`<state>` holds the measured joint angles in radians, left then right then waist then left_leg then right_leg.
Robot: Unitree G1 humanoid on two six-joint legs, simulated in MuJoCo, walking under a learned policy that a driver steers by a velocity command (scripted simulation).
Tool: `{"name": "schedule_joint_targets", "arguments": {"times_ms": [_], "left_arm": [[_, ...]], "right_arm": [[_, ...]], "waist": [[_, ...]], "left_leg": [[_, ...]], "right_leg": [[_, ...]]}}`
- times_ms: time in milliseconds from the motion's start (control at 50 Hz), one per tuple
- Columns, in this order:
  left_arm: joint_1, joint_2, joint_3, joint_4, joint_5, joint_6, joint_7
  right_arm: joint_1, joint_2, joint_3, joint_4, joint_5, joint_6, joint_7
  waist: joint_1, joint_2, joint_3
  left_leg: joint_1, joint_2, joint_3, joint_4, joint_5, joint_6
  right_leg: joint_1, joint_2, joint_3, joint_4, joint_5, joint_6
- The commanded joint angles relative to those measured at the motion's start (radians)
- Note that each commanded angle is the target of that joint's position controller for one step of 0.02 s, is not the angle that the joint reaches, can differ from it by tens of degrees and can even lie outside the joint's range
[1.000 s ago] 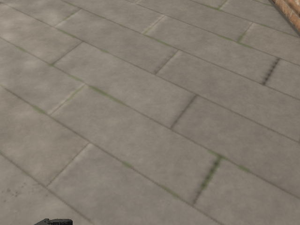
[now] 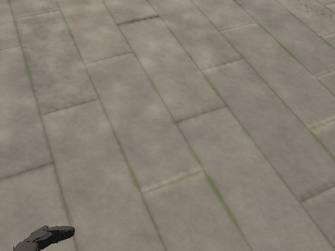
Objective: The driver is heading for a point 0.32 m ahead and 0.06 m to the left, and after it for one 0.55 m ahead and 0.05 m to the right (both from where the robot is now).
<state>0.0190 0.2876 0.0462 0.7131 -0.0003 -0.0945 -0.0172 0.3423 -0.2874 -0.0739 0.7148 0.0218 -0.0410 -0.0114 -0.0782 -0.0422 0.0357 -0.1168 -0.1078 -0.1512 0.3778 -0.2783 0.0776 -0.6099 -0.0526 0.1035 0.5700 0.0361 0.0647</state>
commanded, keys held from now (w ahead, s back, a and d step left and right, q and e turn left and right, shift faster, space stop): w+q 0.46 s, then w+e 0.12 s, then no key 0.42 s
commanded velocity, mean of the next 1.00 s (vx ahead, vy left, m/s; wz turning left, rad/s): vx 0.39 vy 0.00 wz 0.34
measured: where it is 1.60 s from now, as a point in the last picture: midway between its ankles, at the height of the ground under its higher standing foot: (134, 245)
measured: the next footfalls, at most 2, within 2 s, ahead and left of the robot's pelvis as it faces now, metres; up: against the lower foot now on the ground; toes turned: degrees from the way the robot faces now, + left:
right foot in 0.10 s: +0.24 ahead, -0.14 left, +0.00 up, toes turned +8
left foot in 0.60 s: +0.45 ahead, +0.20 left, +0.00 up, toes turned +22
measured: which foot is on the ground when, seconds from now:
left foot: down 0.00-0.12, up 0.14-0.58, down 0.60-1.00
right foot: up 0.00-0.08, down 0.10-0.62, up 0.64-1.00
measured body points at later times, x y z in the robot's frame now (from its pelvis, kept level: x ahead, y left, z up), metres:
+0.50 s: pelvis +0.26 -0.01 +0.00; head +0.29 +0.00 +0.44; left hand +0.20 +0.27 -0.13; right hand +0.54 -0.18 -0.08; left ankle +0.38 +0.18 -0.70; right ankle +0.20 -0.15 -0.74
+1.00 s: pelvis +0.45 +0.09 +0.00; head +0.47 +0.10 +0.45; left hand +0.50 +0.38 -0.12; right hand +0.64 -0.13 -0.12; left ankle +0.41 +0.18 -0.74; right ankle +0.57 -0.01 -0.73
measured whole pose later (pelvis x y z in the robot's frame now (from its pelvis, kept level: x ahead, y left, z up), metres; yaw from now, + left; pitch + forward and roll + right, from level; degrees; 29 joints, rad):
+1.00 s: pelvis +0.45 +0.09 +0.00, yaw +19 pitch +1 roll +2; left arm 0.12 0.27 0.03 0.84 0.01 -0.01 0.01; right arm 0.20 -0.25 -0.04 0.83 -0.01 -0.04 0.01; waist -0.02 -0.05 0.02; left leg -0.19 -0.06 0.07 0.40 -0.22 0.05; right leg -0.41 -0.07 0.02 0.58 -0.12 0.03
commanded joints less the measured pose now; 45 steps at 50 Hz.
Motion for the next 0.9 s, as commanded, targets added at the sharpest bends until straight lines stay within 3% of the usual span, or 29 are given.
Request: {"name": "schedule_joint_targets", "arguments": {"times_ms": [20, 60, 80, 100, 120, 140, 160, 180, 200, 220, 240, 280, 340, 420, 480, 540, 560, 580, 600, 620, 640, 660, 680, 720, 760, 800, 860, 900], "left_arm": [[-0.083, 0.108, 0.03, -0.088, -0.008, -0.027, -0.01], [-0.027, 0.129, 0.043, -0.078, -0.011, -0.037, -0.012], [0.054, 0.142, 0.055, -0.056, -0.008, -0.042, -0.007], [0.17, 0.178, 0.07, -0.04, 0.008, -0.048, -0.001], [0.306, 0.26, 0.089, -0.027, 0.029, -0.045, 0.007], [0.353, 0.251, 0.091, 0.005, 0.009, -0.031, -0.004], [0.301, 0.159, 0.067, -0.015, -0.004, -0.025, -0.002], [0.256, 0.123, 0.055, -0.023, -0.001, -0.015, 0.003], [0.212, 0.103, 0.046, -0.022, 0.006, -0.009, 0.005], [0.187, 0.082, 0.038, -0.015, 0.011, -0.008, 0.009], [0.177, 0.079, 0.037, -0.009, 0.013, -0.01, 0.011], [0.183, 0.089, 0.042, 0.007, 0.006, -0.019, 0.011], [0.2, 0.128, 0.056, 0.031, 0.007, -0.023, 0.013], [0.209, 0.153, 0.059, 0.05, 0.001, -0.01, 0.018], [0.275, 0.173, 0.063, 0.081, -0.012, 0.003, 0.017], [0.318, 0.201, 0.066, 0.121, -0.036, 0.021, 0.008], [0.312, 0.218, 0.068, 0.128, -0.043, 0.027, 0.008], [0.303, 0.228, 0.067, 0.137, -0.048, 0.034, 0.009], [0.29, 0.212, 0.057, 0.139, -0.044, 0.037, 0.013], [0.294, 0.157, 0.033, 0.115, -0.013, 0.03, 0.016], [0.415, 0.035, -0.01, 0.091, 0.008, 0.013, 0.003], [0.351, 0.148, 0.018, 0.125, -0.02, 0.002, 0.003], [0.273, 0.172, 0.028, 0.091, -0.046, 0.002, 0.002], [0.237, 0.137, 0.023, 0.095, -0.016, 0.011, 0.015], [0.291, 0.111, 0.021, 0.119, -0.013, 0.044, 0.021], [0.314, 0.07, 0.012, 0.128, -0.006, 0.067, 0.029], [0.242, 0.05, 0.0, 0.114, 0.009, 0.074, 0.032], [0.2, 0.066, 0.002, 0.108, 0.006, 0.077, 0.03]], "right_arm": [[0.022, -0.159, -0.045, -0.043, 0.005, -0.003, -0.01], [0.005, -0.157, -0.047, -0.046, 0.002, 0.003, -0.012], [-0.009, -0.138, -0.04, -0.052, 0.001, 0.005, -0.011], [-0.011, -0.087, -0.021, -0.063, -0.006, 0.003, -0.007], [0.077, -0.024, -0.001, -0.086, -0.001, -0.002, -0.007], [0.135, -0.054, 0.003, -0.101, 0.018, -0.008, -0.009], [0.076, -0.148, -0.019, -0.082, 0.024, -0.005, -0.01], [-0.012, -0.17, -0.026, -0.095, 0.012, 0.001, -0.009], [-0.054, -0.158, -0.027, -0.105, 0.001, 0.004, -0.007], [-0.069, -0.144, -0.03, -0.11, -0.003, 0.007, -0.002], [-0.058, -0.122, -0.027, -0.111, 0.004, 0.012, 0.003], [-0.064, -0.083, -0.019, -0.12, 0.007, 0.022, 0.008], [-0.112, -0.066, -0.011, -0.142, 0.001, 0.024, 0.011], [-0.21, -0.048, -0.001, -0.159, 0.002, 0.01, 0.034], [-0.308, -0.025, 0.011, -0.19, 0.002, 0.005, 0.051], [-0.342, -0.04, 0.008, -0.216, -0.001, -0.001, 0.058], [-0.317, -0.064, -0.002, -0.213, -0.008, -0.004, 0.058], [-0.229, -0.097, -0.019, -0.189, -0.014, -0.006, 0.055], [-0.069, -0.144, -0.045, -0.136, -0.02, -0.006, 0.047], [0.082, -0.217, -0.065, -0.1, -0.034, 0.0, 0.03], [0.062, -0.299, -0.065, -0.104, -0.05, 0.002, 0.021], [0.069, -0.213, -0.044, -0.121, -0.045, -0.003, 0.026], [0.008, -0.177, -0.028, -0.107, -0.041, -0.009, 0.03], [-0.1, -0.118, -0.013, -0.091, -0.021, -0.018, 0.033], [-0.164, -0.095, -0.006, -0.085, -0.033, -0.025, 0.034], [-0.207, -0.088, -0.004, -0.063, -0.039, -0.038, 0.032], [-0.228, -0.104, -0.006, -0.025, -0.041, -0.033, 0.017], [-0.201, -0.113, -0.006, 0.008, -0.042, -0.024, 0.012]], "waist": [[0.013, 0.143, -0.028], [0.049, 0.176, -0.037], [0.094, 0.178, -0.067], [0.149, 0.139, -0.169], [0.151, -0.068, -0.328], [0.131, -0.301, -0.368], [0.151, -0.158, -0.229], [0.156, -0.081, -0.131], [0.137, -0.04, -0.065], [0.116, -0.05, -0.032], [0.1, -0.072, -0.02], [0.095, -0.071, -0.014], [0.1, -0.033, -0.01], [0.134, -0.019, 0.01], [0.172, -0.005, 0.039], [0.146, -0.014, 0.063], [0.114, -0.031, 0.04], [0.051, -0.042, -0.021], [-0.036, -0.031, -0.114], [-0.088, 0.045, -0.252], [0.018, 0.316, -0.406], [-0.05, 0.188, -0.481], [-0.03, 0.178, -0.331], [0.041, 0.112, -0.174], [0.104, 0.114, -0.155], [0.14, 0.115, -0.145], [0.126, 0.144, -0.137], [0.104, 0.142, -0.144]], "left_leg": [[-0.048, 0.237, -0.223, -0.037, 0.15, 0.127], [-0.022, 0.248, -0.271, 0.027, 0.178, 0.111], [-0.034, 0.217, -0.261, 0.094, 0.216, 0.088], [-0.096, 0.162, -0.208, 0.281, 0.207, 0.053], [-0.37, 0.039, -0.076, 0.616, -0.044, -0.021], [-0.613, 0.032, -0.026, 0.84, -0.334, -0.048], [-0.689, 0.095, -0.046, 0.931, -0.256, -0.057], [-0.688, 0.129, -0.005, 0.941, -0.177, -0.061], [-0.658, 0.158, 0.01, 0.903, -0.117, -0.063], [-0.625, 0.188, 0.009, 0.857, -0.076, -0.062], [-0.583, 0.207, 0.02, 0.83, -0.053, -0.061], [-0.577, 0.22, 0.042, 0.787, -0.022, -0.069], [-0.623, 0.232, 0.045, 0.676, 0.076, -0.087], [-0.578, 0.218, 0.103, 0.446, 0.27, -0.08], [-0.537, 0.199, 0.144, 0.319, 0.285, -0.06], [-0.492, 0.159, 0.167, 0.226, 0.15, -0.017], [-0.43, 0.135, 0.188, 0.197, 0.103, 0.001], [-0.289, 0.106, 0.212, 0.154, 0.11, 0.023], [-0.055, 0.076, 0.233, 0.097, 0.22, 0.049], [0.268, 0.221, 0.071, 0.163, 0.432, 0.094], [0.533, 0.526, -0.412, 0.103, 0.552, 0.28], [0.488, 0.525, -0.447, 0.061, 0.678, 0.284], [0.39, 0.485, -0.247, 0.07, 0.832, 0.25], [0.166, 0.389, -0.092, 0.017, 0.792, 0.187], [-0.012, 0.36, -0.022, -0.063, 0.79, 0.179], [-0.1, 0.343, 0.048, -0.096, 0.821, 0.187], [-0.132, 0.305, 0.123, -0.104, 0.778, 0.162], [-0.112, 0.31, 0.12, -0.103, 0.712, 0.156]], "right_leg": [[0.129, 0.045, -0.016, -0.069, -0.01, -0.019], [0.196, 0.049, -0.023, -0.089, -0.1, -0.05], [0.307, 0.053, -0.043, -0.131, -0.097, -0.075], [0.516, -0.032, 0.022, -0.118, -0.112, -0.125], [0.876, -0.258, 0.344, -0.138, -0.231, -0.246], [0.976, -0.383, 0.711, -0.252, -0.51, -0.334], [0.868, -0.352, 0.631, -0.288, -0.645, -0.299], [0.746, -0.311, 0.471, -0.292, -0.566, -0.259], [0.628, -0.266, 0.351, -0.313, -0.441, -0.244], [0.555, -0.233, 0.264, -0.335, -0.351, -0.234], [0.504, -0.209, 0.195, -0.36, -0.296, -0.227], [0.477, -0.202, 0.102, -0.398, -0.203, -0.243], [0.509, -0.218, 0.006, -0.424, -0.078, -0.265], [0.541, -0.186, -0.148, -0.424, 0.012, -0.231], [0.578, -0.202, -0.191, -0.422, 0.019, -0.222], [0.652, -0.244, -0.173, -0.382, 0.167, -0.229], [0.673, -0.247, -0.173, -0.323, 0.332, -0.224], [0.67, -0.23, -0.188, -0.206, 0.49, -0.208], [0.607, -0.182, -0.232, -0.016, 0.565, -0.171], [0.385, -0.125, -0.239, 0.266, 0.268, -0.119], [0.04, 0.061, -0.182, 0.631, -0.624, -0.041], [0.026, 0.061, 0.004, 0.748, -0.698, -0.038], [-0.047, 0.018, -0.007, 0.759, -0.655, -0.041], [-0.037, -0.051, -0.054, 0.625, -0.53, -0.035], [0.118, -0.062, -0.059, 0.568, -0.448, -0.02], [0.193, -0.058, -0.067, 0.449, -0.394, 0.0], [0.255, -0.048, -0.08, 0.227, -0.249, 0.001], [0.281, -0.035, -0.083, 0.149, -0.172, -0.003]]}}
